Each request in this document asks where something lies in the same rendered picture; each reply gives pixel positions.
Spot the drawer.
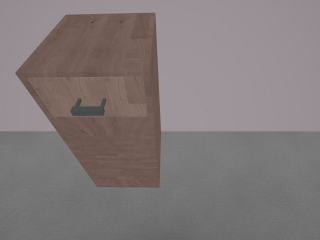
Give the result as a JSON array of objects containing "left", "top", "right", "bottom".
[{"left": 27, "top": 76, "right": 147, "bottom": 117}]

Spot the cabinet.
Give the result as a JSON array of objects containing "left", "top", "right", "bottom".
[{"left": 15, "top": 12, "right": 161, "bottom": 188}]

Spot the handle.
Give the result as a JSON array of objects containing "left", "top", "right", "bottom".
[{"left": 70, "top": 98, "right": 106, "bottom": 116}]

